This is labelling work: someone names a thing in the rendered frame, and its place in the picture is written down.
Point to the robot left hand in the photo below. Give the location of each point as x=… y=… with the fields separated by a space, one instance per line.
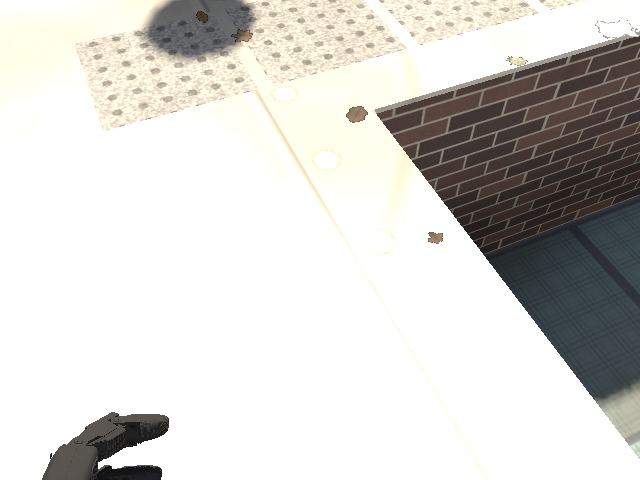
x=78 y=460

